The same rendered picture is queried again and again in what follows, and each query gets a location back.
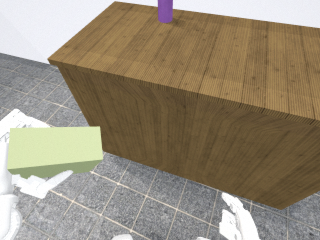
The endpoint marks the robot left hand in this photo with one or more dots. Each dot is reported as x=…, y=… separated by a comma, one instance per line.
x=34, y=186

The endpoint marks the sponge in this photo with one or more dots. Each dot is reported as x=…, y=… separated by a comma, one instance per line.
x=47, y=151

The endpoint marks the left robot forearm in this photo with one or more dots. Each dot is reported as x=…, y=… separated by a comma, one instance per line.
x=10, y=218

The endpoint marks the table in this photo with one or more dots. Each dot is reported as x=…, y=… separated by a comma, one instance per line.
x=228, y=102

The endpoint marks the robot right hand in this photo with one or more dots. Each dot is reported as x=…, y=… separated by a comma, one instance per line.
x=239, y=226

